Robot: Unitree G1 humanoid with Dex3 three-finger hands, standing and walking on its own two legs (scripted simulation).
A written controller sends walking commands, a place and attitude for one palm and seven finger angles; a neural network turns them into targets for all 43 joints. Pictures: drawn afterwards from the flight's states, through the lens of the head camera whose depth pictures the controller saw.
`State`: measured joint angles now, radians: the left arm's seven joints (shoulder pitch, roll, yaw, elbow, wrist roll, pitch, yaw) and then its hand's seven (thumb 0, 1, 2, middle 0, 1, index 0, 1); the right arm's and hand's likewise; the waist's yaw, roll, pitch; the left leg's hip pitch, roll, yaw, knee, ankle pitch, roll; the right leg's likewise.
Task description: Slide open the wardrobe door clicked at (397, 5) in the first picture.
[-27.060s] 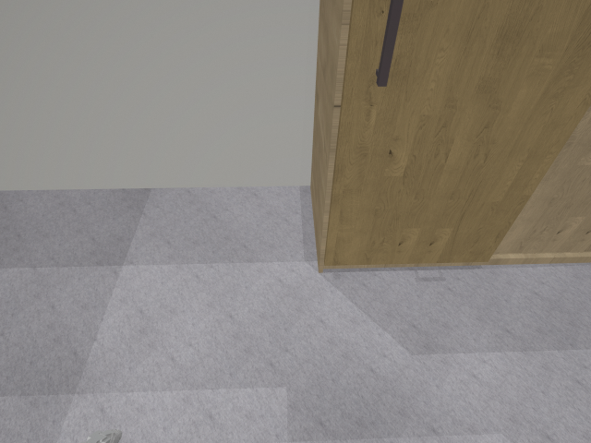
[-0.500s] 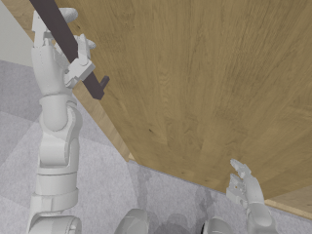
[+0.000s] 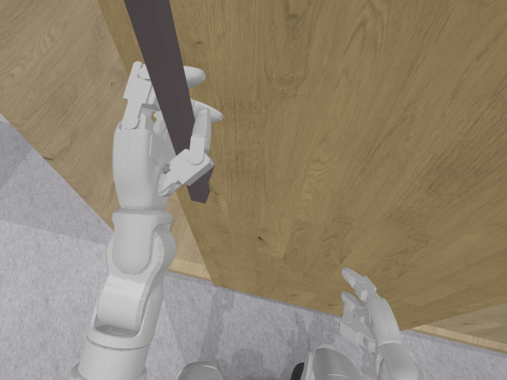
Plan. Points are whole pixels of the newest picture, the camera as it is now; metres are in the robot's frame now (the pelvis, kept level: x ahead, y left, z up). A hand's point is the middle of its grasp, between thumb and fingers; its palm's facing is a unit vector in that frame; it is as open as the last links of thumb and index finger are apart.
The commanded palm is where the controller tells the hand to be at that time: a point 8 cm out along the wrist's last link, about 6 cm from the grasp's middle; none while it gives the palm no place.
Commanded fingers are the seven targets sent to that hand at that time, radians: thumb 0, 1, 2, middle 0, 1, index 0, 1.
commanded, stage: step sideways, sliding the door along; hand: left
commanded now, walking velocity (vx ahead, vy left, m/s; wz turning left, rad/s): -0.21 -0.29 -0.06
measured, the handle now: (187, 107) +0.35 +0.15 +0.23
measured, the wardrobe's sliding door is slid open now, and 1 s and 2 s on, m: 0.23 0.45 0.45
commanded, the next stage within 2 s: stop walking and hold the door there in 1.00 s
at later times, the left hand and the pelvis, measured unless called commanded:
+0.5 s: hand (364, 196) +0.29 -0.04 +0.20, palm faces -0.07 -0.99 -0.10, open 7.2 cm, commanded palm +0.28 +0.00 +0.20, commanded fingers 0.00 0.90 0.90 -0.45 -1.40 -0.45 -1.40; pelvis -0.06 -0.11 -0.01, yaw -1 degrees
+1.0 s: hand (424, 194) +0.30 -0.09 +0.21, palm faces +0.31 -0.95 -0.06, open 6.3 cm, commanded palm +0.27 -0.12 +0.21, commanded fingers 0.00 0.90 0.90 -0.45 -1.40 -0.45 -1.40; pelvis -0.10 -0.28 -0.02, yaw +1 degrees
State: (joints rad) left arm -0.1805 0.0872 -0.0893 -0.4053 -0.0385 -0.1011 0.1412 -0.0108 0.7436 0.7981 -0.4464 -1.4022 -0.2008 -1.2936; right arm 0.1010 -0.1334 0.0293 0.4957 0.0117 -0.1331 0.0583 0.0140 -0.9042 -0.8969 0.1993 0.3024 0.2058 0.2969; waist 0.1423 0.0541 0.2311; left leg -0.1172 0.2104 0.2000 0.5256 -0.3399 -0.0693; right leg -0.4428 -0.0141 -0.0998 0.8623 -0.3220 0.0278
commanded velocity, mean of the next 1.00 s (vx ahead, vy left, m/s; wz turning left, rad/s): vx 0.11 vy -0.30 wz -0.02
